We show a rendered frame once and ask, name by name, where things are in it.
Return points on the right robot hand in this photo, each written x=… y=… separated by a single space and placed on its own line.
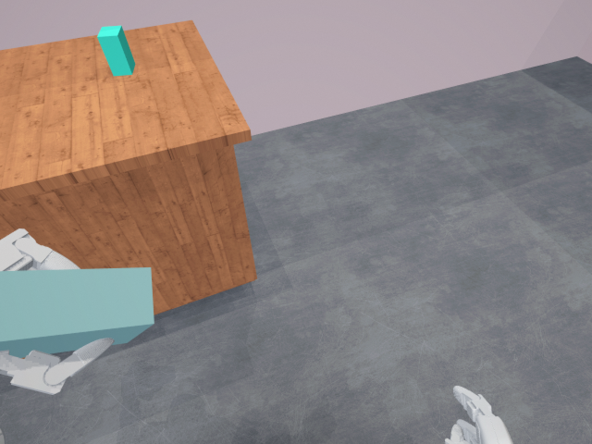
x=489 y=429

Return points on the table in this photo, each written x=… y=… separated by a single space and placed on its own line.
x=127 y=171

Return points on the left robot hand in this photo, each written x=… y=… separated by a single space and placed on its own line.
x=41 y=371

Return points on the sponge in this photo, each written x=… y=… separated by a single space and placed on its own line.
x=63 y=310

